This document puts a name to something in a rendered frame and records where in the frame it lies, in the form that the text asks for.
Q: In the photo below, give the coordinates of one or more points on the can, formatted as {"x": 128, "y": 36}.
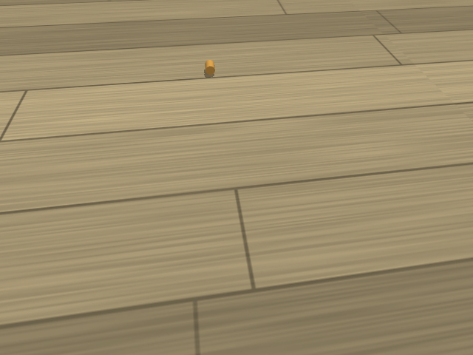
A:
{"x": 209, "y": 67}

